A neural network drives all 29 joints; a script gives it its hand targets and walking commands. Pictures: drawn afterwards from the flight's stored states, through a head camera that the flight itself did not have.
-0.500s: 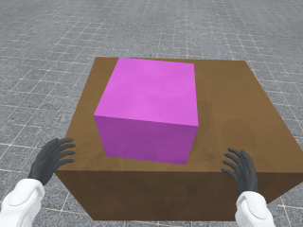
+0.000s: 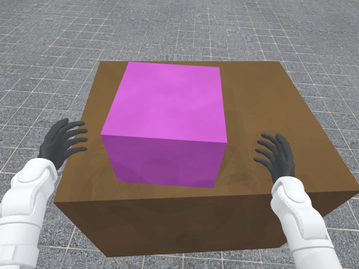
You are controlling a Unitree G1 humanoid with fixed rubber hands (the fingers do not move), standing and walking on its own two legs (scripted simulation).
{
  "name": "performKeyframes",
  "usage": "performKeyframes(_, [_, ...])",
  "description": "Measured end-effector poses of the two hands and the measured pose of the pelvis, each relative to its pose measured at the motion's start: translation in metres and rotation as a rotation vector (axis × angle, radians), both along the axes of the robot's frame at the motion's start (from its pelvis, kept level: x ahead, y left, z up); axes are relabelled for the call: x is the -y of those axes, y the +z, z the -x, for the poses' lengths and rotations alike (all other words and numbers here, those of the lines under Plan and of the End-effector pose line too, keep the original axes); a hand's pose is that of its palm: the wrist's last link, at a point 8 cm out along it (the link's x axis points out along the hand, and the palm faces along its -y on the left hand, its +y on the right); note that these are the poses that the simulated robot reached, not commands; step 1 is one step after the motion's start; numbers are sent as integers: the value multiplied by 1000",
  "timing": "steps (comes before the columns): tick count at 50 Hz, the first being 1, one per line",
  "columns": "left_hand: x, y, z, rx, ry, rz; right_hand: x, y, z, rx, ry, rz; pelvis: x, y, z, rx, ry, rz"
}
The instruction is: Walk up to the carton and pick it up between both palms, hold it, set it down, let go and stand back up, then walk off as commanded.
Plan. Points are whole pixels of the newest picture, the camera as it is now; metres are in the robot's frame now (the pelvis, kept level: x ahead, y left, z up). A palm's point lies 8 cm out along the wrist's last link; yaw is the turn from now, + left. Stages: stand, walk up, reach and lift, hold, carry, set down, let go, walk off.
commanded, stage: reach and lift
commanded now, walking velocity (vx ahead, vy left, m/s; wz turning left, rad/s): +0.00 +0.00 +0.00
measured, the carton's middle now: (169, 123) +0.52 +0.04 -0.01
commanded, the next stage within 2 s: none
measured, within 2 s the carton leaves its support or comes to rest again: neither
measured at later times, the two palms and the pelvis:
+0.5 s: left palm (66, 125) +0.40 +0.27 +0.11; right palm (281, 143) +0.36 -0.21 +0.10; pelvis +0.00 -0.01 +0.00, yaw +1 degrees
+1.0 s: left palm (71, 93) +0.45 +0.26 +0.16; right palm (285, 112) +0.42 -0.22 +0.14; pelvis -0.01 -0.01 -0.01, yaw +2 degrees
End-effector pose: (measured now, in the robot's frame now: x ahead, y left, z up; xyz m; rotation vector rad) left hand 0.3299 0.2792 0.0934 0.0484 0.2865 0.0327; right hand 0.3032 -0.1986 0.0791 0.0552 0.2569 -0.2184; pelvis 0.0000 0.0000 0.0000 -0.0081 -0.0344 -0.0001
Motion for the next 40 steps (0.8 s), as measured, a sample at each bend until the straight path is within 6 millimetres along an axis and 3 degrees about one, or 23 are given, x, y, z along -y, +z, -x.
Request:
performKeyframes(17, [8,17,-44,-1,1,11,15,15,-40,-2,2,29,3,0,1,-29,13,6])
performKeyframes(26, [13,20,-71,0,2,28,11,21,-64,-12,11,30,7,-1,4,-95,22,5])
performKeyframes(40, [28,50,-107,30,2,39,11,45,-96,-4,-8,41,4,-4,9,-162,29,14])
